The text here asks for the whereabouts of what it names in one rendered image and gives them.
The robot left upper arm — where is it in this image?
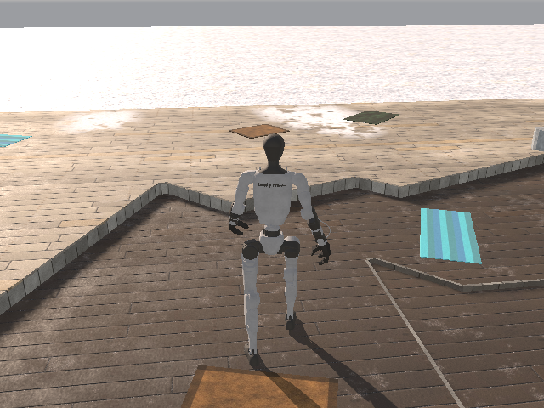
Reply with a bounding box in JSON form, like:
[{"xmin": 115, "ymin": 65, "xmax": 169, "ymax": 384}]
[{"xmin": 231, "ymin": 170, "xmax": 256, "ymax": 215}]

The robot right upper arm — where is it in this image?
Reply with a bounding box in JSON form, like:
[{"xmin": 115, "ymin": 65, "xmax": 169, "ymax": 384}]
[{"xmin": 291, "ymin": 172, "xmax": 314, "ymax": 220}]

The humanoid robot head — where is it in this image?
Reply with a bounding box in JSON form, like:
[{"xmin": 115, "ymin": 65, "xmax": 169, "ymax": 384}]
[{"xmin": 258, "ymin": 133, "xmax": 287, "ymax": 174}]

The right robot hand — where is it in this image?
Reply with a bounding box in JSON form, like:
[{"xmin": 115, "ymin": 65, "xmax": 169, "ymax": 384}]
[{"xmin": 311, "ymin": 242, "xmax": 331, "ymax": 265}]

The robot left forearm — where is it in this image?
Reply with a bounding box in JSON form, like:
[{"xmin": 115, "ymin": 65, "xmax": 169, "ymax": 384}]
[{"xmin": 229, "ymin": 202, "xmax": 241, "ymax": 225}]

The right robot shin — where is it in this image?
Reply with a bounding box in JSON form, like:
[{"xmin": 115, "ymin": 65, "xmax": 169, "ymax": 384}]
[{"xmin": 285, "ymin": 268, "xmax": 298, "ymax": 319}]

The left robot hand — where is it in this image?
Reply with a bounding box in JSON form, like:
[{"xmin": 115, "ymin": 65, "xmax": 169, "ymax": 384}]
[{"xmin": 229, "ymin": 220, "xmax": 249, "ymax": 235}]

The robot right forearm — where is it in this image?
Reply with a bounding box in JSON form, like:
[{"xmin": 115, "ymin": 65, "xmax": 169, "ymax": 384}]
[{"xmin": 307, "ymin": 207, "xmax": 327, "ymax": 246}]

